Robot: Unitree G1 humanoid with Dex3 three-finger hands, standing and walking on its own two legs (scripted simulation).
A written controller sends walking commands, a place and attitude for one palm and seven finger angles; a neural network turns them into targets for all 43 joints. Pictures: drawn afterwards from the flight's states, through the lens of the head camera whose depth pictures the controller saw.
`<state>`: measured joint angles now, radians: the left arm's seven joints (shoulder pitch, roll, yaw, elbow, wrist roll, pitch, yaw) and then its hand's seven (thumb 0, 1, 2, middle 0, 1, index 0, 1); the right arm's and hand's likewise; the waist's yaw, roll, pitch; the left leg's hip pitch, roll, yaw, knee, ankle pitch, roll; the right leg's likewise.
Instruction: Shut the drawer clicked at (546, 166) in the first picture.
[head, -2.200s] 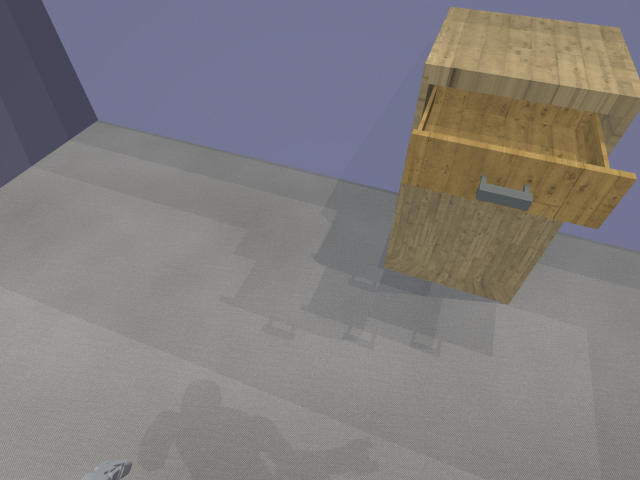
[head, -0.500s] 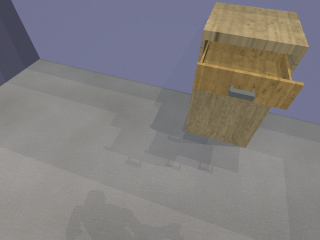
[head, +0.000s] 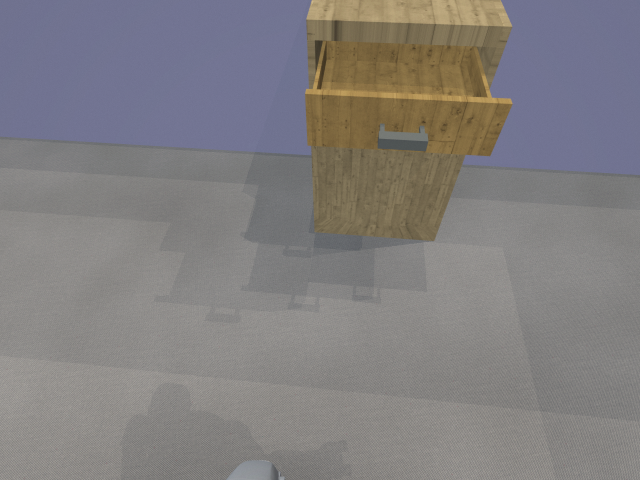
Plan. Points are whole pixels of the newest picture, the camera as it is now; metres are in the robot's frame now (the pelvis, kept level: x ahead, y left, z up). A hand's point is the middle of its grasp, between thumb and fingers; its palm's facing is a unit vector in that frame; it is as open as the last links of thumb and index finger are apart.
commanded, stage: walk to a spot facing it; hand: left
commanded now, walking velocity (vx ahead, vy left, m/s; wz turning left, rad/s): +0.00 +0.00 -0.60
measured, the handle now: (402, 134) +0.81 -0.11 -0.07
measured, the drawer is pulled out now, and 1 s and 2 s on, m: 0.23 0.23 0.23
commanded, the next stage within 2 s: none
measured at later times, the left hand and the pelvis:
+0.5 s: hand (186, 478) +0.14 +0.21 -0.16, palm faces -0.31 -0.92 -0.23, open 7.4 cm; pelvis -0.02 +0.04 +0.00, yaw -20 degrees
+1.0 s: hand (229, 459) +0.17 +0.16 -0.18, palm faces -0.55 -0.81 -0.19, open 7.4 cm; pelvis -0.03 +0.05 -0.01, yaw -37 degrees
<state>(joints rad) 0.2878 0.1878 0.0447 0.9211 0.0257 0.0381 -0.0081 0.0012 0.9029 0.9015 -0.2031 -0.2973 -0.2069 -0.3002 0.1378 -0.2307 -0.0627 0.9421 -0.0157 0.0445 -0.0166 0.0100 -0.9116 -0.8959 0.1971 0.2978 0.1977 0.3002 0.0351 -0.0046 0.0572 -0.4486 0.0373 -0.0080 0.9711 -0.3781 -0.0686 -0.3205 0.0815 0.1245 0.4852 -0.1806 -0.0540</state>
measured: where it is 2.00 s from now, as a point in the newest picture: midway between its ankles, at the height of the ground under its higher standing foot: outside the picture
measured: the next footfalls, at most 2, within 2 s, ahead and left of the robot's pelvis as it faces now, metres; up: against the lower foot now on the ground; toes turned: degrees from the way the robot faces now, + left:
left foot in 0.16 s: +0.03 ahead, +0.16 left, +0.00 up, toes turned -7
right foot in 0.56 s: -0.03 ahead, -0.11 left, +0.00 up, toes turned -27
